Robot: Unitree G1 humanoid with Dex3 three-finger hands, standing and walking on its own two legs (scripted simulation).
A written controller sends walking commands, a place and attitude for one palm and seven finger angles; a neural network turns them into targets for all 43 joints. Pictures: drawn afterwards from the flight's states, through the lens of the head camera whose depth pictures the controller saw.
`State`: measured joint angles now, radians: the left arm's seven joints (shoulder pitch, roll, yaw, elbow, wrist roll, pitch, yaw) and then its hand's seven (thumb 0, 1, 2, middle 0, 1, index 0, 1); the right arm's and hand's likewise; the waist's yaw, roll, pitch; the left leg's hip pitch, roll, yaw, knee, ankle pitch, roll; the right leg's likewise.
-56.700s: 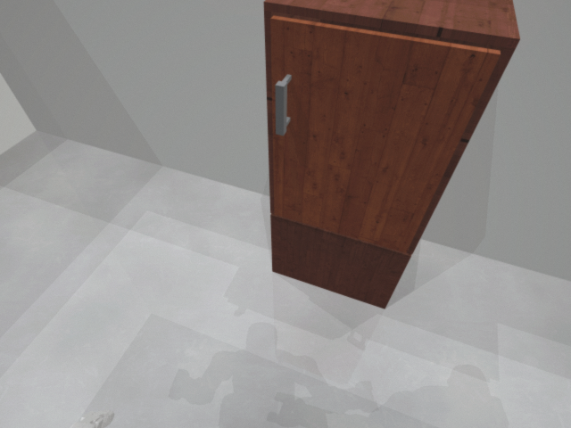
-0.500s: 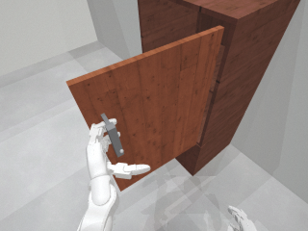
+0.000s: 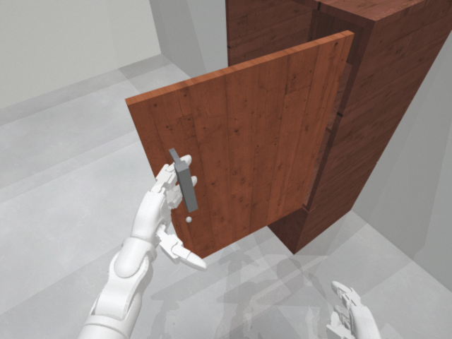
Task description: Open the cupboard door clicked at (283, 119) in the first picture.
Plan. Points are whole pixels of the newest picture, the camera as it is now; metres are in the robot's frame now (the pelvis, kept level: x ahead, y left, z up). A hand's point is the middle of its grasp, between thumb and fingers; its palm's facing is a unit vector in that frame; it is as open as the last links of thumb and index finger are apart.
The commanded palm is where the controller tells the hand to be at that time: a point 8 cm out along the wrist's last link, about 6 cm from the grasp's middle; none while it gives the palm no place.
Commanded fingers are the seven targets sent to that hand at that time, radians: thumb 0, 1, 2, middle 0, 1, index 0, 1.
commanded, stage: slide the hand sideways off the handle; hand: left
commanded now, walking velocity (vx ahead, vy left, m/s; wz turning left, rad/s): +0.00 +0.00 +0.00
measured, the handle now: (182, 181) +0.37 +0.12 +0.08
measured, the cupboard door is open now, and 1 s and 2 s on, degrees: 82 84 84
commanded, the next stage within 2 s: draw the hand back to the body in 0.98 s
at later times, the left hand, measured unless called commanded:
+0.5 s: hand (169, 236) +0.27 +0.12 +0.07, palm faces -0.13 -0.99 -0.04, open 16.4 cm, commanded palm +0.24 +0.18 +0.07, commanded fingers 0.00 -0.50 0.30 -0.15 -0.30 -0.15 -0.30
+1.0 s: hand (130, 264) +0.22 +0.17 +0.07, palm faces -0.09 -0.99 -0.07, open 16.4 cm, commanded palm +0.20 +0.23 +0.07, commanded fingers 0.00 -0.50 0.30 -0.15 -0.30 -0.15 -0.30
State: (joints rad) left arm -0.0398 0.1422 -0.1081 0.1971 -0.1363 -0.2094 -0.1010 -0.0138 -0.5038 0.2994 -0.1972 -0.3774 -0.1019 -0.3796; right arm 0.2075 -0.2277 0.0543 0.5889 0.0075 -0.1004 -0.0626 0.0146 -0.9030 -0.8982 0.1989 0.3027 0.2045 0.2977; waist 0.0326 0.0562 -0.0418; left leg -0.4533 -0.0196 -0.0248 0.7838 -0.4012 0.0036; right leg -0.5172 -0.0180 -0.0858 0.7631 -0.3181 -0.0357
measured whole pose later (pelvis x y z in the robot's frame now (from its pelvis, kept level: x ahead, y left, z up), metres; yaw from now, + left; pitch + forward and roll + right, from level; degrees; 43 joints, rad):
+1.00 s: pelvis +0.02 +0.00 -0.02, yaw -1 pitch +7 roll -1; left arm 0.50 0.23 0.13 -0.21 -0.27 -0.25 -0.31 -0.01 -0.50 0.30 -0.15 -0.30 -0.15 -0.30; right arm 0.24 -0.25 0.03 0.52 0.02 -0.21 -0.07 0.02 -0.90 -0.90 0.20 0.30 0.20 0.30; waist 0.03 0.06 -0.09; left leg -0.54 0.01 -0.03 0.92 -0.50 0.00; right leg -0.59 0.01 -0.09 0.86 -0.40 -0.03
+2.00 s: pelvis +0.04 +0.02 +0.03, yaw -3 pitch -3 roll -1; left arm 0.51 0.31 0.22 -0.37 -0.01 -0.08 0.13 0.00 0.11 0.56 -0.17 -0.30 -0.18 -0.30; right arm 0.21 -0.22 0.05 0.65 -0.01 -0.17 -0.10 0.02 -0.90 -0.90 0.20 0.30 0.21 0.30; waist 0.07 0.07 0.01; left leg -0.10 -0.01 0.02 0.47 -0.33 0.03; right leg -0.17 0.00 -0.04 0.44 -0.23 0.00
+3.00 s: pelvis +0.03 +0.02 +0.04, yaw -5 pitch +0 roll -1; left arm 0.51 0.36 0.38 -0.39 -0.01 -0.16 0.12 0.01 0.89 0.90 -0.20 -0.30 -0.21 -0.30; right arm 0.17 -0.24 0.01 0.59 -0.01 -0.06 -0.08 0.02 -0.90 -0.90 0.20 0.30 0.21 0.30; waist 0.01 0.06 0.01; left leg -0.14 0.02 0.05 0.43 -0.28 0.02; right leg -0.21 0.03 -0.01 0.36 -0.14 -0.01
